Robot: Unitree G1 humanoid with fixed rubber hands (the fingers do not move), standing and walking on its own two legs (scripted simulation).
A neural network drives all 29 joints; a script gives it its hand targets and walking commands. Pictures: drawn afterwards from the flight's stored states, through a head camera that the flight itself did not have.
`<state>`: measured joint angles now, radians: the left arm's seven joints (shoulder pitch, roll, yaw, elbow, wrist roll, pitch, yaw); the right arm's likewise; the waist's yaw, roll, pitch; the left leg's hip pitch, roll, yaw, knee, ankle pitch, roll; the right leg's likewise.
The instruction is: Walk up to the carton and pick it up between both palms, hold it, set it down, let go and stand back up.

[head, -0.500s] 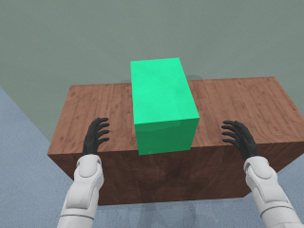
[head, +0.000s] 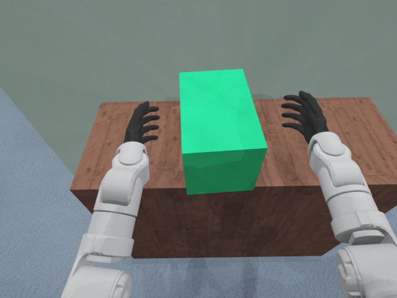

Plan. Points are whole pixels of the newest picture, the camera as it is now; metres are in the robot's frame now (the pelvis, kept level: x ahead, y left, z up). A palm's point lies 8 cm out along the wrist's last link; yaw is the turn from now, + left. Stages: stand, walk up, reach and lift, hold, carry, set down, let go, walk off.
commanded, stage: reach and lift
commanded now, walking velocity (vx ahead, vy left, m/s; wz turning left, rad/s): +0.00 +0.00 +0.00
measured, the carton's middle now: (215, 130) +0.49 +0.03 +0.01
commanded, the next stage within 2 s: none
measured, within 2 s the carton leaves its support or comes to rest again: neither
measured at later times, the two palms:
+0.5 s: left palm (138, 107) +0.41 +0.18 +0.15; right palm (302, 97) +0.46 -0.14 +0.16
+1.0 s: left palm (135, 110) +0.42 +0.19 +0.13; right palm (298, 98) +0.47 -0.14 +0.14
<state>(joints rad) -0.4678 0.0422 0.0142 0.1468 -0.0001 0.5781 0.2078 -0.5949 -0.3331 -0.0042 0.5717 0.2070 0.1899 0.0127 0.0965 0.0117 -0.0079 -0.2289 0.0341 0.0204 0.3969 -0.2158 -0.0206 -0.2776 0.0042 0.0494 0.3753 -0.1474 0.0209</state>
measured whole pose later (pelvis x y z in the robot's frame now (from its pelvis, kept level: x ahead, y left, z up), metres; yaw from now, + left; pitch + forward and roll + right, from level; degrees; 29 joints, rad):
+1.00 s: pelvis +0.00 +0.00 +0.00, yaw +0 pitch +5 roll +0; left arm -1.00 0.12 0.04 1.13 -0.07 0.11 0.24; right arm -1.08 -0.33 0.11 1.25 0.26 0.08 -0.01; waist 0.12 0.01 -0.04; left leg -0.28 0.03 0.02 0.42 -0.23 -0.02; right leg -0.32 0.00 0.05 0.38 -0.15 0.02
